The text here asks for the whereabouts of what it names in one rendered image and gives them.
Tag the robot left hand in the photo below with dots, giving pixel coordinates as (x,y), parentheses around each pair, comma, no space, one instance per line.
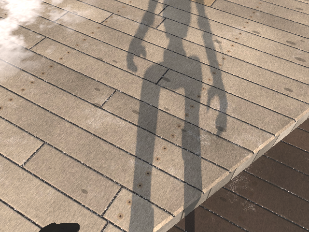
(61,227)

